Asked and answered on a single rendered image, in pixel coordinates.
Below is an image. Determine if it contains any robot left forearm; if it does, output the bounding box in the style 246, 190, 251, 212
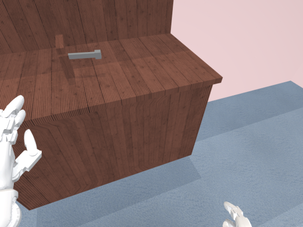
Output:
0, 189, 22, 227

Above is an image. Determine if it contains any right robot hand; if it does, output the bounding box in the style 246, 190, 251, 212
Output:
223, 201, 252, 227

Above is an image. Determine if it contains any counter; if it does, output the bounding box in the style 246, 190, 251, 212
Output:
0, 0, 223, 210

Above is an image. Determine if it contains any tap lever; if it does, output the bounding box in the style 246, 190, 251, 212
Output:
68, 50, 101, 59

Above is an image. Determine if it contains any left robot hand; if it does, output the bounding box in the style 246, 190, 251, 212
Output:
0, 95, 42, 190

